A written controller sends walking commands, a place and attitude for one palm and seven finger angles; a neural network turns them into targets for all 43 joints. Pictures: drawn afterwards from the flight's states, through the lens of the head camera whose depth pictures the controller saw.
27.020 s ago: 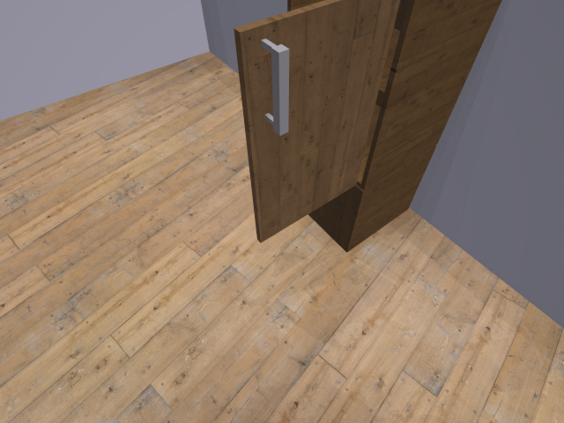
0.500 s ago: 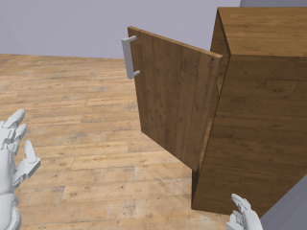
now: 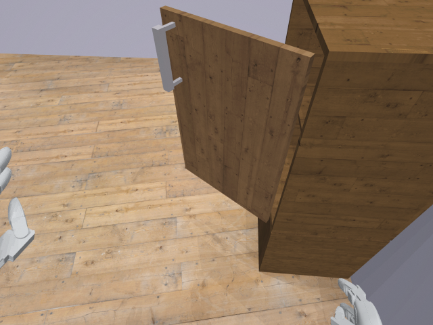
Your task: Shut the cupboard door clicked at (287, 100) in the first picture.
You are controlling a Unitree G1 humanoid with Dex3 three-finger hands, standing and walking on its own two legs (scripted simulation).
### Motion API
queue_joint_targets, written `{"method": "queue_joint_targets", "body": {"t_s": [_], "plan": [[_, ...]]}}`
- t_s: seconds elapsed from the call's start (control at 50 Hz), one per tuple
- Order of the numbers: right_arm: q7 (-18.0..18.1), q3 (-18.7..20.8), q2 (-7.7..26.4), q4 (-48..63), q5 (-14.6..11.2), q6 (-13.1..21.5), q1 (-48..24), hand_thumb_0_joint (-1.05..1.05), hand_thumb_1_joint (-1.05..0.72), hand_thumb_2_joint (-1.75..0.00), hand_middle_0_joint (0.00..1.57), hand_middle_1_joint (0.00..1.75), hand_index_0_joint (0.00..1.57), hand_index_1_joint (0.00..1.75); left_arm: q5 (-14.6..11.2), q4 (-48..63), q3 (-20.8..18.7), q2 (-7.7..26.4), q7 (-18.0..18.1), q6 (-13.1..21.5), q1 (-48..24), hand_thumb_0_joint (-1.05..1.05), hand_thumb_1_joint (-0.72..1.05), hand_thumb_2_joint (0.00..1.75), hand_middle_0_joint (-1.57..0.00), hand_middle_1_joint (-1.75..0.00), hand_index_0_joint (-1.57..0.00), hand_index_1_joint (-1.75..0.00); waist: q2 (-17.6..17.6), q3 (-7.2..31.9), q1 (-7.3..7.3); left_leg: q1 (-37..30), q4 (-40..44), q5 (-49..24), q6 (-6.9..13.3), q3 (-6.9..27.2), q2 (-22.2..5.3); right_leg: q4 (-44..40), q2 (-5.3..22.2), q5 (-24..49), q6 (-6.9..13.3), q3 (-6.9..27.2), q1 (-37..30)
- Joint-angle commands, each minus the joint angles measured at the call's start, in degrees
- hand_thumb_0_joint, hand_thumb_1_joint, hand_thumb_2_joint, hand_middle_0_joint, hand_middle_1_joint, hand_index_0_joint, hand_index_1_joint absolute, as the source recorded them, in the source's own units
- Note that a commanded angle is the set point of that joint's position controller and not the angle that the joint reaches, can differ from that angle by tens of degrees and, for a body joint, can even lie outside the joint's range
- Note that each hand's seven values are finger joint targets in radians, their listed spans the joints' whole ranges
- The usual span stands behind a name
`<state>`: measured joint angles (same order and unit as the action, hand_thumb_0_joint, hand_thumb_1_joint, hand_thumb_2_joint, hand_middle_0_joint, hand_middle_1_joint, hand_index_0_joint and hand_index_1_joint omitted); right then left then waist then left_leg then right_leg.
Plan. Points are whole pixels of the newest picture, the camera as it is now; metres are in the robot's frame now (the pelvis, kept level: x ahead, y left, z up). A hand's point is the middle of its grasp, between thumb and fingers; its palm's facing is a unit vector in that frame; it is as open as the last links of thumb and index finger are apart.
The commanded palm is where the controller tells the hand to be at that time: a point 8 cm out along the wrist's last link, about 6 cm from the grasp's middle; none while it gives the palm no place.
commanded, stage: step back with the hand held close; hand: left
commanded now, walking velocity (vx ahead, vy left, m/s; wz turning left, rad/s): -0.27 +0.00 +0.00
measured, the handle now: (169, 58) +0.68 +0.17 +0.15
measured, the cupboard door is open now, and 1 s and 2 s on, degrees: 55 55 55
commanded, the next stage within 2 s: stop stepping back and stand still in 0.90 s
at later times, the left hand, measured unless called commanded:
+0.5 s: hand out of the picture +0.12 +0.28 +0.18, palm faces +0.52 -0.73 -0.45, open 7.4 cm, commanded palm +0.07 +0.30 +0.18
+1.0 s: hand out of the picture +0.00 +0.29 +0.18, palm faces +0.45 -0.77 -0.44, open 7.4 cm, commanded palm -0.06 +0.31 +0.18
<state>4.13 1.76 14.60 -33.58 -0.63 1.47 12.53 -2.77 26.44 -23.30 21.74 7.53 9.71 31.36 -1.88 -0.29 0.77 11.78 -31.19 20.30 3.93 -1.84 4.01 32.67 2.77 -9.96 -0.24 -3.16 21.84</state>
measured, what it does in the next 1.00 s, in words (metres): walks backwards: right foot, then left foot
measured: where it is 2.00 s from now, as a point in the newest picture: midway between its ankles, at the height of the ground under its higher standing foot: outside the picture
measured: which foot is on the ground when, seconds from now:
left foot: down 0.00-0.66, up 0.68-0.80, down 0.82-1.00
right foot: down 0.00-0.36, up 0.38-0.52, down 0.54-0.86, up 0.88-1.00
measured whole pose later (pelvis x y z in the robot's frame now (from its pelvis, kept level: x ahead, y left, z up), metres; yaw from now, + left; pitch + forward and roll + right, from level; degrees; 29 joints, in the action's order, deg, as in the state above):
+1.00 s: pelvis -0.20 +0.01 +0.01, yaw -1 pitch +3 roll -4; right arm 4.8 1.3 11.5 -35.9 0.3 5.4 13.4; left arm -2.6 28.8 -26.8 24.1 9.2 12.4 31.4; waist -0.6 2.2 0.3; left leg 24.7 -29.1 7.2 1.4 1.6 -1.9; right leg 42.7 -3.3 -24.5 -1.2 0.1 20.4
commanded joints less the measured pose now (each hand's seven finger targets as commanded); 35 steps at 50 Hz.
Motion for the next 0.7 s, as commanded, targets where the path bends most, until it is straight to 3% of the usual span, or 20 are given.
{"method": "queue_joint_targets", "body": {"t_s": [0.0, 0.04, 0.08, 0.12, 0.16, 0.2, 0.24, 0.28, 0.3, 0.32, 0.34, 0.36, 0.4, 0.44, 0.48, 0.54, 0.58, 0.62, 0.66, 0.68], "plan": [[0.61, 2.22, 5.75, 10.44, 1.22, 3.1, -5.13, 0.0, -0.9, -0.9, 0.2, 0.3, 0.2, 0.3, -0.29, 13.91, -8.68, 11.24, 1.28, 4.06, -4.57, 0.0, 0.9, 0.9, -0.2, -0.3, -0.2, -0.3, -6.73, 8.14, 0.18, 2.51, 8.94, -49.8, -5.24, 11.23, -16.53, 10.81, -0.96, -2.45, 0.53, 2.38, -7.23], [0.29, 2.54, 5.88, 10.39, 1.18, 3.32, -4.26, 0.0, -0.9, -0.9, 0.2, 0.3, 0.2, 0.3, -0.02, 12.24, -7.9, 9.95, 1.1, 4.13, -4.71, 0.0, 0.9, 0.9, -0.2, -0.3, -0.2, -0.3, -5.96, 5.58, -0.3, 4.97, 7.86, -47.63, -4.27, 9.84, -16.32, 8.96, -1.08, -1.04, 0.97, 2.49, -8.2], [0.21, 2.39, 5.9, 10.55, 0.99, 3.13, -4.63, 0.0, -0.9, -0.9, 0.2, 0.3, 0.2, 0.3, -0.02, 10.26, -7.73, 9.5, 0.87, 4.03, -3.57, 0.0, 0.9, 0.9, -0.2, -0.3, -0.2, -0.3, -2.97, 3.97, -0.57, 9.69, 5.96, -40.67, -3.96, 9.01, -14.7, 5.35, 0.39, 8.14, 1.58, 3.89, -11.74], [-0.06, 2.62, 6.46, 10.72, 0.58, 2.28, -4.42, 0.0, -0.9, -0.9, 0.2, 0.3, 0.2, 0.3, 0.02, 9.85, -8.08, 10.14, 0.8, 4.12, -3.62, 0.0, 0.9, 0.9, -0.2, -0.3, -0.2, -0.3, -0.11, 6.34, -1.0, 14.2, 1.2, -30.62, -4.91, 7.38, -11.76, 3.84, 4.14, 21.65, 3.99, 9.43, -15.66], [-0.55, 2.75, 5.81, 10.9, 0.34, 1.22, -4.03, 0.0, -0.9, -0.9, 0.2, 0.3, 0.2, 0.3, 0.08, 10.52, -9.24, 11.77, 1.08, 4.29, -2.23, 0.0, 0.9, 0.9, -0.2, -0.3, -0.2, -0.3, 3.97, 10.47, -1.47, 14.35, -6.33, -19.14, -5.4, 5.92, -7.85, 1.01, 10.99, 29.34, 7.54, 17.34, -14.62], [-1.19, 2.41, 4.24, 11.53, -0.25, 0.47, -4.27, 0.0, -0.9, -0.9, 0.2, 0.3, 0.2, 0.3, -0.15, 12.33, -10.56, 12.79, 1.48, 4.82, 0.48, 0.0, 0.9, 0.9, -0.2, -0.3, -0.2, -0.3, 10.37, 13.72, -1.35, 14.28, -14.62, -0.63, -5.06, 5.62, -5.26, -3.9, 16.17, 28.51, 10.45, 21.63, -13.5], [-0.79, 1.82, 3.19, 12.39, -1.0, 0.09, -4.87, 0.0, -0.9, -0.9, 0.2, 0.3, 0.2, 0.3, -0.03, 15.1, -12.65, 14.82, 2.16, 4.86, 1.54, 0.0, 0.9, 0.9, -0.2, -0.3, -0.2, -0.3, 12.89, 13.63, -0.42, 13.75, -16.89, 10.17, -3.44, 7.5, -6.82, -7.17, 18.06, 17.69, 10.02, 21.34, -9.14], [0.17, 0.78, 3.32, 12.34, -0.61, -0.04, -5.08, 0.0, -0.9, -0.9, 0.2, 0.3, 0.2, 0.3, -0.03, 17.6, -13.69, 15.36, 2.71, 4.87, 2.76, 0.0, 0.9, 0.9, -0.2, -0.3, -0.2, -0.3, 5.4, 13.23, -1.35, 7.7, -3.27, 1.16, -3.02, 5.8, -7.41, -2.93, 13.45, 11.11, 6.43, 15.51, -4.67], [0.81, 0.78, 4.39, 12.19, -0.12, 0.44, -5.74, 0.0, -0.9, -0.9, 0.2, 0.3, 0.2, 0.3, -0.08, 20.23, -13.27, 15.23, 2.8, 5.39, 1.93, 0.0, 0.9, 0.9, -0.2, -0.3, -0.2, -0.3, -2.09, 12.16, -1.28, 6.35, 4.56, -5.0, -1.89, 6.86, -8.45, 0.58, 7.85, 5.04, 3.42, 10.91, -2.63], [1.5, 1.22, 4.81, 12.65, 0.11, 1.41, -6.62, 0.0, -0.9, -0.9, 0.2, 0.3, 0.2, 0.3, 0.02, 20.68, -14.22, 15.72, 3.12, 6.35, 1.98, 0.0, 0.9, 0.9, -0.2, -0.3, -0.2, -0.3, -11.02, 10.24, -0.21, 10.55, 10.36, -2.68, 0.11, 11.13, -13.61, 6.05, 2.13, -2.27, 0.68, 7.01, -2.89], [1.92, 1.05, 5.3, 12.55, 0.63, 2.37, -6.87, 0.0, -0.9, -0.9, 0.2, 0.3, 0.2, 0.3, 0.58, 19.16, -14.24, 14.59, 3.31, 6.79, 0.46, 0.0, 0.9, 0.9, -0.2, -0.3, -0.2, -0.3, -17.38, 7.55, -0.55, 21.56, 16.59, 3.31, 2.37, 17.27, -19.44, 15.37, -2.4, -5.88, -0.79, 3.57, -9.44], [2.38, 0.9, 5.09, 11.82, 1.37, 3.38, -7.11, 0.0, -0.9, -0.9, 0.2, 0.3, 0.2, 0.3, 0.76, 18.13, -13.39, 14.39, 3.12, 6.75, -3.46, 0.0, 0.9, 0.9, -0.2, -0.3, -0.2, -0.3, -16.32, 4.24, -0.72, 25.92, 19.37, 3.5, 3.97, 20.36, -22.08, 22.01, -3.0, -10.12, -0.9, 4.02, -9.63], [2.1, 1.54, 4.5, 9.51, 1.28, 5.1, -4.98, 0.0, -0.9, -0.9, 0.2, 0.3, 0.2, 0.3, 0.58, 13.74, -10.01, 11.04, 2.97, 6.66, -6.16, 0.0, 0.9, 0.9, -0.2, -0.3, -0.2, -0.3, -7.06, 2.34, -0.79, 17.15, 13.98, -10.63, 3.95, 16.08, -20.96, 20.2, -2.75, -15.55, -0.27, 4.83, -2.29], [1.18, 1.51, 5.03, 7.95, 1.18, 6.52, -3.98, 0.0, -0.9, -0.9, 0.2, 0.3, 0.2, 0.3, 0.75, 11.28, -6.7, 8.69, 2.52, 6.67, -6.95, 0.0, 0.9, 0.9, -0.2, -0.3, -0.2, -0.3, -7.25, 3.25, -0.72, 8.49, 9.72, -23.76, 2.41, 12.43, -19.37, 9.77, -2.31, -14.26, -0.29, 3.25, -0.96], [0.6, 1.11, 5.4, 7.53, 1.04, 7.07, -4.65, 0.0, -0.9, -0.9, 0.2, 0.3, 0.2, 0.3, 1.23, 10.54, -3.9, 7.46, 1.91, 6.46, -7.86, 0.0, 0.9, 0.9, -0.2, -0.3, -0.2, -0.3, -7.88, 4.87, -0.77, 4.51, 6.64, -28.89, 0.59, 10.06, -17.38, 0.19, -1.92, -5.47, -0.28, 2.82, -4.18], [0.32, 1.0, 6.19, 7.92, 1.59, 6.29, -6.82, 0.0, -0.9, -0.9, 0.2, 0.3, 0.2, 0.3, 1.03, 11.36, -5.45, 10.07, 1.36, 6.32, -9.31, 0.0, 0.9, 0.9, -0.2, -0.3, -0.2, -0.3, -4.87, 6.72, -0.4, 8.68, 6.54, -21.77, -1.68, 7.06, -14.0, -3.54, -0.56, 10.54, 0.26, 5.0, -9.6], [-0.09, 1.26, 4.61, 8.47, 0.76, 5.05, -6.29, 0.0, -0.9, -0.9, 0.2, 0.3, 0.2, 0.3, 0.63, 13.22, -6.57, 11.35, 1.58, 6.1, -7.13, 0.0, 0.9, 0.9, -0.2, -0.3, -0.2, -0.3, 0.17, 14.42, -0.78, 4.15, 1.26, -24.29, -3.13, 3.98, -11.15, -3.82, 3.77, 20.72, 1.95, 10.06, -10.03], [-0.21, 1.46, 3.38, 9.78, 0.36, 3.81, -6.73, 0.0, -0.9, -0.9, 0.2, 0.3, 0.2, 0.3, -0.03, 15.64, -10.05, 14.92, 1.87, 5.83, -2.66, 0.0, 0.9, 0.9, -0.2, -0.3, -0.2, -0.3, 7.34, 17.6, -0.81, 4.33, -5.1, -15.29, -4.42, 0.7, -7.14, -8.27, 8.67, 19.19, 3.62, 14.96, -8.64], [-0.28, 1.43, 2.94, 10.14, 0.17, 2.46, -6.99, 0.0, -0.9, -0.9, 0.2, 0.3, 0.2, 0.3, -0.57, 15.91, -13.8, 17.96, 2.33, 5.9, 2.65, 0.0, 0.9, 0.9, -0.2, -0.3, -0.2, -0.3, 9.21, 14.37, 0.0, 11.44, -14.8, 1.44, -5.25, 2.58, -4.18, -12.64, 14.71, 15.74, 8.09, 19.06, -6.42], [-0.18, 0.99, 1.86, 10.48, 0.13, 1.87, -7.95, 0.0, -0.9, -0.9, 0.2, 0.3, 0.2, 0.3, -0.42, 15.54, -13.88, 17.44, 2.46, 5.59, 4.15, 0.0, 0.9, 0.9, -0.2, -0.3, -0.2, -0.3, 10.16, 12.47, 0.28, 14.86, -19.03, 3.85, -5.3, 3.99, -4.34, -12.79, 16.35, 16.5, 9.57, 19.56, -6.11]]}}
